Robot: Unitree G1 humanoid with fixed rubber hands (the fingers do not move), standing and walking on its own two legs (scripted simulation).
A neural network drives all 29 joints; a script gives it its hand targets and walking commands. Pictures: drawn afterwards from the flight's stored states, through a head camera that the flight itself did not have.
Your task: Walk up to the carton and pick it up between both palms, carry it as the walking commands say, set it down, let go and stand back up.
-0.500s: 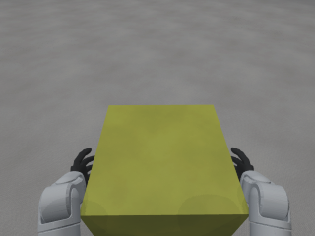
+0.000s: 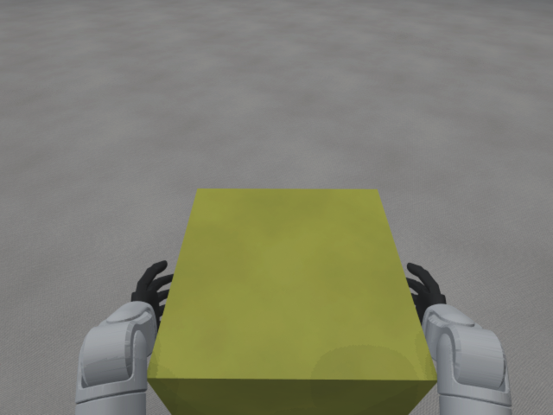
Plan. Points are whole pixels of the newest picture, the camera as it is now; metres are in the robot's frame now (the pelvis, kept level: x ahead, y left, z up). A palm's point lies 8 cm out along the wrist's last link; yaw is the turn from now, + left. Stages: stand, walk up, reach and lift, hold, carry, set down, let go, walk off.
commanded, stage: carry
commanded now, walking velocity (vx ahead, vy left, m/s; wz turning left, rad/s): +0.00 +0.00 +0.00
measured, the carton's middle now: (286, 315) +0.30 -0.01 -0.01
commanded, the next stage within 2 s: hold in 0.98 s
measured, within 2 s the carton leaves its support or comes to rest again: neither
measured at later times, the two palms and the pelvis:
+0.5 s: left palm (144, 305) +0.27 +0.19 +0.06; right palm (419, 305) +0.27 -0.20 +0.06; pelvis +0.01 +0.00 +0.00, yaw +0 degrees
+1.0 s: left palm (151, 303) +0.27 +0.18 +0.07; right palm (425, 306) +0.27 -0.21 +0.06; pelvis +0.02 +0.00 +0.00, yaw +0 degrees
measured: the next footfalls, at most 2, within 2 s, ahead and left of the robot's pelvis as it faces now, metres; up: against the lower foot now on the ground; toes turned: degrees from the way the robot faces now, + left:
none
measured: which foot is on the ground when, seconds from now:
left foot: down 0.00-1.00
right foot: down 0.00-1.00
